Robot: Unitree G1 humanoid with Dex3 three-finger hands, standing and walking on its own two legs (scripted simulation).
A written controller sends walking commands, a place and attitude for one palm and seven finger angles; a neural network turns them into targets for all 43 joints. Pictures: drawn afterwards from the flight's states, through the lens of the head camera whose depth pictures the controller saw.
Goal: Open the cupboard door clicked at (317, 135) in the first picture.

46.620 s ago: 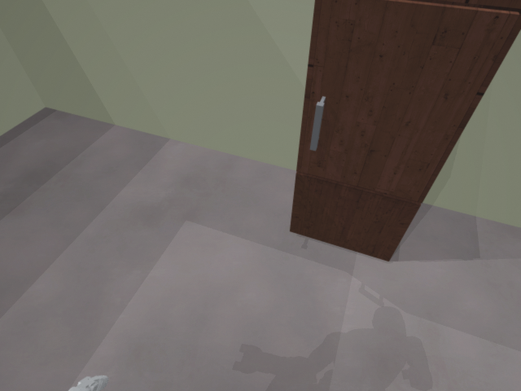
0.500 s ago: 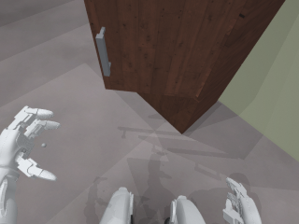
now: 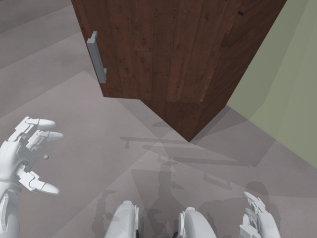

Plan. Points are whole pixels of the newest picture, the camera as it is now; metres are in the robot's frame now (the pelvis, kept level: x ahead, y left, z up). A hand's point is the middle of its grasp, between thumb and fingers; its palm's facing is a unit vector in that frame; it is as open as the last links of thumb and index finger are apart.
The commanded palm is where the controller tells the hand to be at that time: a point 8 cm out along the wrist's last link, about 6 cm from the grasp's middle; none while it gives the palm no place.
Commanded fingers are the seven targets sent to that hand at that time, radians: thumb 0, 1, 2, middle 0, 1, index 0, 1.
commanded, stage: raise the hand with hooked fingers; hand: left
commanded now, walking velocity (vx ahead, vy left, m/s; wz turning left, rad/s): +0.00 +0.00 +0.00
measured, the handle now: (99, 58) +0.63 +0.23 +0.02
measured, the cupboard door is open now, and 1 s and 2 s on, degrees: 42 42 42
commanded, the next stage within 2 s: move the hooked fingers beside the handle in 0.02 s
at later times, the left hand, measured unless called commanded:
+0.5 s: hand (61, 130) +0.35 +0.26 +0.04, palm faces -0.05 -1.00 -0.03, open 14.0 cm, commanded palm +0.34 +0.32 +0.04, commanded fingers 0.00 -0.50 0.30 -0.30 -1.20 -0.30 -1.20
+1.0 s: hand (62, 105) +0.42 +0.28 +0.04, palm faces -0.01 -1.00 -0.04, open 14.0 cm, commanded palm +0.41 +0.32 +0.03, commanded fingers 0.00 -0.50 0.30 -0.30 -1.20 -0.30 -1.20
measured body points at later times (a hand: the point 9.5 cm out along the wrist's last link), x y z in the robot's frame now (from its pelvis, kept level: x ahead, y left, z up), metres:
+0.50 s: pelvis +0.00 +0.01 -0.01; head +0.11 +0.02 +0.43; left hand +0.35 +0.31 +0.04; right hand +0.15 -0.25 -0.10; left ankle +0.04 +0.12 -0.62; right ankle +0.02 -0.11 -0.62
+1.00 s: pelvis -0.01 +0.01 -0.02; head +0.13 +0.03 +0.41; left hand +0.42 +0.33 +0.04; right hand +0.08 -0.27 -0.12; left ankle +0.04 +0.12 -0.62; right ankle +0.02 -0.11 -0.62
